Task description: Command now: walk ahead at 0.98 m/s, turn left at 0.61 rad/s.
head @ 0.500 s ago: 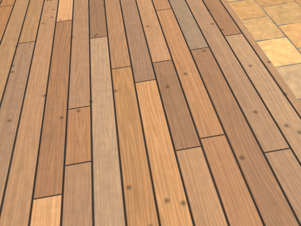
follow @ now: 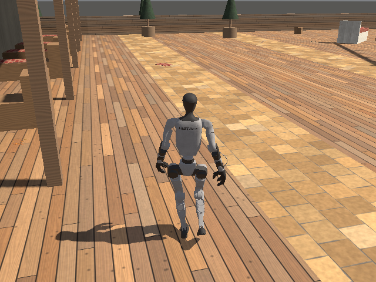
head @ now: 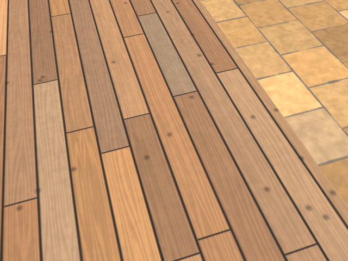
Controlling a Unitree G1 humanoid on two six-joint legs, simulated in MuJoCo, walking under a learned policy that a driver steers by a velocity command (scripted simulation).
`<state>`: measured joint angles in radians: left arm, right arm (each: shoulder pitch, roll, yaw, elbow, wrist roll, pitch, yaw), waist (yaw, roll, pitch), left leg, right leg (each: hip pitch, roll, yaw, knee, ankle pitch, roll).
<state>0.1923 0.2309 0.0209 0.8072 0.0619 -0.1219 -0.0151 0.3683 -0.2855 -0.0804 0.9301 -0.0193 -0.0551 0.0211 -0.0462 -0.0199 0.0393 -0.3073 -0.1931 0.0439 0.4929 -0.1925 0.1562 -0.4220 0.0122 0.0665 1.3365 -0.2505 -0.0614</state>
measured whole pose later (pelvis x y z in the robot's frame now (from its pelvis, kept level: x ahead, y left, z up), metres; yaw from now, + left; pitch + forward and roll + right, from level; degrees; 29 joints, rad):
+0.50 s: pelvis +0.45 -0.01 +0.01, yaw +25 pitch +2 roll -2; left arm 0.33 0.31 0.07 0.81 0.03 -0.11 0.00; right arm 0.20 -0.37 -0.09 0.74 -0.03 -0.01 0.05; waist 0.02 0.05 0.00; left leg -0.64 0.04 0.01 1.28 -0.26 0.11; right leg -0.16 -0.02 -0.14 0.40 -0.28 0.02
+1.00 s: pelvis +0.81 +0.23 +0.01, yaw +44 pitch +0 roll +1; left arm 0.18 0.24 0.01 0.71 -0.02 -0.08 -0.01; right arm 0.35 -0.26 -0.03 0.83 -0.01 -0.09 0.00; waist -0.02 -0.02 0.07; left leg -0.07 -0.16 0.07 0.35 -0.28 0.16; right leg -0.72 -0.10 0.04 1.02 -0.16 0.00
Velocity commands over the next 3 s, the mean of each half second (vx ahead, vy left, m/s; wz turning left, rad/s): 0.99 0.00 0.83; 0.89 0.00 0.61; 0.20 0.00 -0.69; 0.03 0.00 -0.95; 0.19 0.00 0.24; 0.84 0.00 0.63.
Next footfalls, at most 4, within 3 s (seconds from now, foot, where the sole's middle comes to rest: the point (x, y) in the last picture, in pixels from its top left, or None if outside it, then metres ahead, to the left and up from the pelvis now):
0.30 right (217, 252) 0.50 -0.13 -0.76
0.76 left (124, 192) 0.78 0.23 -0.76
1.16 right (94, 131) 1.12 0.39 -0.76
1.64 left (56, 137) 1.10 0.57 -0.76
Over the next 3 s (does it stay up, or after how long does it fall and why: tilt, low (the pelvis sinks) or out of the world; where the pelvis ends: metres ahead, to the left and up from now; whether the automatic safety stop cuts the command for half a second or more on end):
stays up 1.36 0.62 0.01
